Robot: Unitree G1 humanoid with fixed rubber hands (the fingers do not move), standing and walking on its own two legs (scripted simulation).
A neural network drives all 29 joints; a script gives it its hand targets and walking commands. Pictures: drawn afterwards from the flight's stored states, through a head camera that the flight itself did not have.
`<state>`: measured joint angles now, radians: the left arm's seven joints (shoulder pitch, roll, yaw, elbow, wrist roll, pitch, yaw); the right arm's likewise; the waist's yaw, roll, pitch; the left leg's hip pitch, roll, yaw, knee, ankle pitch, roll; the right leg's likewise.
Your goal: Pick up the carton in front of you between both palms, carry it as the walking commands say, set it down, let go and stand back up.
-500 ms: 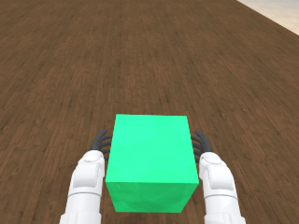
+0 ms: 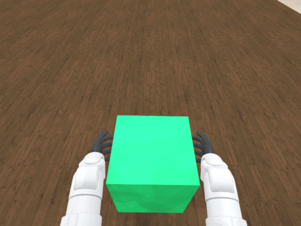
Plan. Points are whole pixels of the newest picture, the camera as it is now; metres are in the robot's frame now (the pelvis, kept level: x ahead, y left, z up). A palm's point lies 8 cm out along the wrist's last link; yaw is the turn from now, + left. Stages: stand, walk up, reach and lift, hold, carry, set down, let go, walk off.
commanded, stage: hold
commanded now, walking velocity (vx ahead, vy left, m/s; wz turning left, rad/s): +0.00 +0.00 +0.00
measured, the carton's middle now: (151, 166) +0.31 +0.00 -0.05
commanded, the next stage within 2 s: set down in 0.60 s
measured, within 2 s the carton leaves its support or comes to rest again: neither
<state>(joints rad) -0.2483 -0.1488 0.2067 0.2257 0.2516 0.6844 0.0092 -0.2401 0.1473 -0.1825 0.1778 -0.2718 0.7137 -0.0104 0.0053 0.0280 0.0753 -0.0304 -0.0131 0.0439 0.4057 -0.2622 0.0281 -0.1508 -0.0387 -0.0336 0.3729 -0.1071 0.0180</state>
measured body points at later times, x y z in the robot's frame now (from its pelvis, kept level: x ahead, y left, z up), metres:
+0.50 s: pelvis -0.01 -0.04 +0.00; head -0.04 -0.06 +0.45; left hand +0.29 +0.13 +0.04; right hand +0.31 -0.17 +0.03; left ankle -0.02 +0.10 -0.74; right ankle +0.07 -0.13 -0.74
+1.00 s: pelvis -0.02 -0.03 -0.02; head +0.05 -0.05 +0.43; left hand +0.35 +0.12 -0.02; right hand +0.35 -0.18 -0.02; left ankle -0.02 +0.10 -0.74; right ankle +0.07 -0.13 -0.74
